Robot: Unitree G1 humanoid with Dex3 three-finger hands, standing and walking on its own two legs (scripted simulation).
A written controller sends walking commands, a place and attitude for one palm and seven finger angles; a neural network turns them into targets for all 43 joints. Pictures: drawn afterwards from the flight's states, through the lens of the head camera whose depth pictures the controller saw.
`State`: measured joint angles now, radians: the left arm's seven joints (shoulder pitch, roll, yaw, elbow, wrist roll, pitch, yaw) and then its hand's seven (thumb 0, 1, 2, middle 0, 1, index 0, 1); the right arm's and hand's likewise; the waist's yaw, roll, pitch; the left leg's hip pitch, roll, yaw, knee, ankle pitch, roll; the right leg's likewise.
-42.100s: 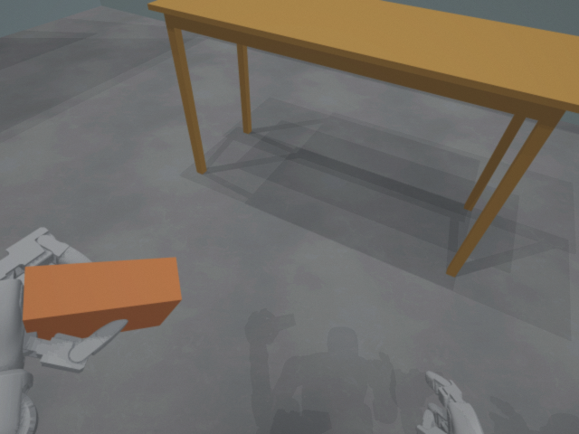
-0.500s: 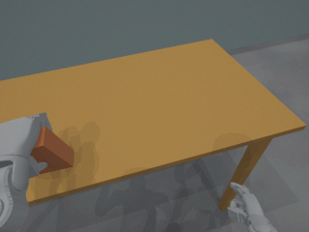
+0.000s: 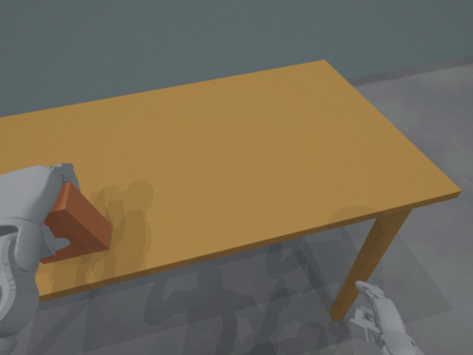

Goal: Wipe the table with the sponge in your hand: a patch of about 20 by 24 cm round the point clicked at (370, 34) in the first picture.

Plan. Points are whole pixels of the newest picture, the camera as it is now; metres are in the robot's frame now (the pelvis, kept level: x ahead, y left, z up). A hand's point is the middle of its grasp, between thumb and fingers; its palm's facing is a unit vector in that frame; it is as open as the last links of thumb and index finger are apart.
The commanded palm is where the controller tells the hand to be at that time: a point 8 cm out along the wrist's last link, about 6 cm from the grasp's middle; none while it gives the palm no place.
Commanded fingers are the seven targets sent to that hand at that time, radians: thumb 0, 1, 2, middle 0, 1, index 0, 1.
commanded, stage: lift the sponge slowly off the table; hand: left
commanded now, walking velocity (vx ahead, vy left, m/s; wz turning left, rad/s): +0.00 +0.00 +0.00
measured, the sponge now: (64, 232) +0.24 +0.33 +0.10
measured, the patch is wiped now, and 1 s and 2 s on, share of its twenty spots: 0.90 0.90 0.90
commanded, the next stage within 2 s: bring the sponge back beside the body in 1.44 s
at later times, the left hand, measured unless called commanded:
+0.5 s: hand (33, 205) +0.23 +0.33 +0.18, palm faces +0.10 +0.00 -1.00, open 9.0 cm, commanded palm +0.19 +0.32 +0.25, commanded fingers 0.00 0.10 1.30 -1.20 -1.60 -1.20 -1.60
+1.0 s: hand (21, 187) +0.23 +0.33 +0.21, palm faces +0.12 +0.02 -0.99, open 9.0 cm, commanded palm +0.20 +0.33 +0.28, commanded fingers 0.00 0.10 1.30 -1.20 -1.60 -1.20 -1.60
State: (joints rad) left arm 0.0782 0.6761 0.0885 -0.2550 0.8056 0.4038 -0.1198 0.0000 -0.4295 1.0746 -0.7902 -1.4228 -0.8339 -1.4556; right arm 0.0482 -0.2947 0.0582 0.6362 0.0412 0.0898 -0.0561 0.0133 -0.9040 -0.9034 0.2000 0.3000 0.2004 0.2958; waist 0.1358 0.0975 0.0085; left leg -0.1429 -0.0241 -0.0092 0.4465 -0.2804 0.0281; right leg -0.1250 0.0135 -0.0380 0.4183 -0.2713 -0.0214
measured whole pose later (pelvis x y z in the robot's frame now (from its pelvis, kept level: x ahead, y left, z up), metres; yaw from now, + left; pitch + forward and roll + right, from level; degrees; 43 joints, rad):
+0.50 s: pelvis -0.02 -0.01 +0.00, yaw +1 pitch -3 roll +0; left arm -0.05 0.72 0.08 -0.18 0.79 0.39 -0.18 -0.01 -0.44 1.07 -0.81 -1.40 -0.85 -1.44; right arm 0.02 -0.29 0.07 0.64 0.05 0.08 -0.07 0.01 -0.90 -0.90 0.20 0.30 0.20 0.30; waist 0.14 0.11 0.02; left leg -0.13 -0.02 -0.02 0.43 -0.24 0.02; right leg -0.11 0.02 -0.05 0.40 -0.24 -0.03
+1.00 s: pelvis -0.03 -0.01 +0.00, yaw +0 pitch -3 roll +0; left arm -0.17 0.76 0.07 -0.14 0.78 0.42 -0.24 -0.01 -0.44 1.07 -0.81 -1.40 -0.85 -1.44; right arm 0.02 -0.30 0.08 0.65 0.06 0.08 -0.07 0.01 -0.90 -0.90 0.20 0.30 0.20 0.30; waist 0.15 0.11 0.02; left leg -0.14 -0.02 -0.02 0.42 -0.22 0.02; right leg -0.13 0.01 -0.05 0.42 -0.23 -0.03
